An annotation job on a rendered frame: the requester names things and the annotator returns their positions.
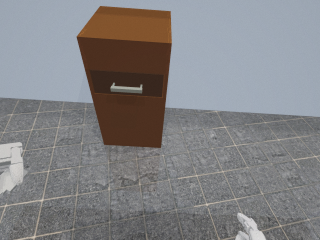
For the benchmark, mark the right robot hand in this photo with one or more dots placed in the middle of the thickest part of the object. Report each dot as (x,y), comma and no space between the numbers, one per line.
(250,227)

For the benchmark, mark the left robot hand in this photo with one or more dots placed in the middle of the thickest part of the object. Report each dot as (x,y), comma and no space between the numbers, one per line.
(12,171)

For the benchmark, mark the handle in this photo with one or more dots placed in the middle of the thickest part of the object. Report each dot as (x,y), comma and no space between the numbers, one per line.
(125,89)

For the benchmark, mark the drawer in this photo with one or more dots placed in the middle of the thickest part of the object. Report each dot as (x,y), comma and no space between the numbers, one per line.
(152,83)

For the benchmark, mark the cabinet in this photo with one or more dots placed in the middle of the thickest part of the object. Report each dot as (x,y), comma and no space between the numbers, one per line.
(128,40)

